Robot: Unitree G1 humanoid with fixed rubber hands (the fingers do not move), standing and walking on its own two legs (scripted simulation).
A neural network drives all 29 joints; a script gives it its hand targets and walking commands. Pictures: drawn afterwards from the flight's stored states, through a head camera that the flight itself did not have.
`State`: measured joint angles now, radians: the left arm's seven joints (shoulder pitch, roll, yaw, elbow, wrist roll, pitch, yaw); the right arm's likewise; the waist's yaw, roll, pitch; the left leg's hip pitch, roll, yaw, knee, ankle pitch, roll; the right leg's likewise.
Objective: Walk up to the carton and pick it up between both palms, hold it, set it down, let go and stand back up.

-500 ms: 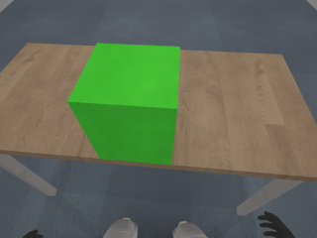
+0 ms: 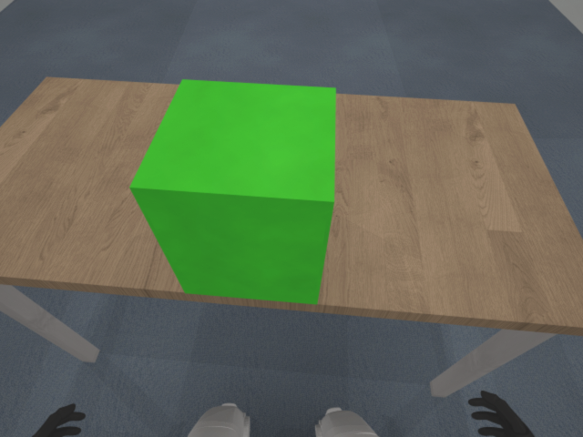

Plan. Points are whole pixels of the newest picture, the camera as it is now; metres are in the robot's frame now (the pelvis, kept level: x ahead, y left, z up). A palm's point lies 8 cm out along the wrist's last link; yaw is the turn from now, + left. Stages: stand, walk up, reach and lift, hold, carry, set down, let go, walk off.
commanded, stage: walk up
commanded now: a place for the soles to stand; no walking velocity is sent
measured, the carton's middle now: (254, 199) +0.42 +0.07 +0.07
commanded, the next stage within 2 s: none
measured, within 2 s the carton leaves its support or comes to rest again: neither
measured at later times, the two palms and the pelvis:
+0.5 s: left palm out of the picture +0.08 +0.33 -0.07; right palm out of the picture +0.13 -0.29 -0.08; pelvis +0.00 +0.00 +0.00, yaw +0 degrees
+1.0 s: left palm out of the picture +0.08 +0.33 -0.07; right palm out of the picture +0.12 -0.30 -0.08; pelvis -0.01 +0.00 +0.00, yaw +0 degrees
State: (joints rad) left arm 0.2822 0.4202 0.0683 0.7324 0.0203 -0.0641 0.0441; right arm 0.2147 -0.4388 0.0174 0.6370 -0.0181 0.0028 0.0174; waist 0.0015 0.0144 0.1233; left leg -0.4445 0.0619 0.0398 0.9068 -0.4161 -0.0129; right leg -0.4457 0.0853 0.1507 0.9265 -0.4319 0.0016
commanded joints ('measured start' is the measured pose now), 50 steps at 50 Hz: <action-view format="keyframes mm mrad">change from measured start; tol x32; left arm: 1 90 324 62 -8 0 -37 3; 50 -1 307 54 -33 0 -31 6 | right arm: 1 -90 -168 -121 -44 7 -3 -10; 50 -38 -171 -124 -7 2 -17 -6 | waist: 1 6 -131 -140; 50 -33 -100 -128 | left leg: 1 -91 -42 -49 30 -136 70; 25 152 273 -319 -403 26 256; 32 -107 -44 -77 53 -214 69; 41 153 287 -352 -449 -86 255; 50 19 -31 -79 -71 -108 74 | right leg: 1 81 -251 506 -399 145 -213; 11 -37 -18 -101 5 24 -41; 17 41 -274 547 -419 88 -236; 26 -36 -14 -121 10 -28 -39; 32 51 -283 568 -446 68 -231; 41 -107 -11 -124 35 -43 -32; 50 1 -247 457 -368 164 -221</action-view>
